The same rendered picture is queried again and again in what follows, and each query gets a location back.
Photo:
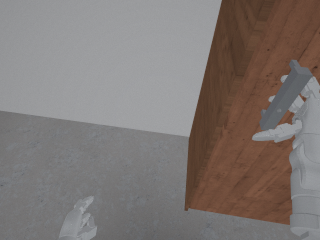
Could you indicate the right robot hand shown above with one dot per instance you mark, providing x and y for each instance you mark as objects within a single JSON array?
[{"x": 308, "y": 112}]

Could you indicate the left robot hand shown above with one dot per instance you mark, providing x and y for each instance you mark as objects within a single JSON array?
[{"x": 74, "y": 221}]

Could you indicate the handle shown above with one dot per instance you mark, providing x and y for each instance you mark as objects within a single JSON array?
[{"x": 288, "y": 92}]

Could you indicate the wardrobe door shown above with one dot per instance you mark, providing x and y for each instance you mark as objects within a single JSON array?
[{"x": 248, "y": 178}]

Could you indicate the robot right forearm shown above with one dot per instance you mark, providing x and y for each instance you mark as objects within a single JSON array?
[{"x": 305, "y": 186}]

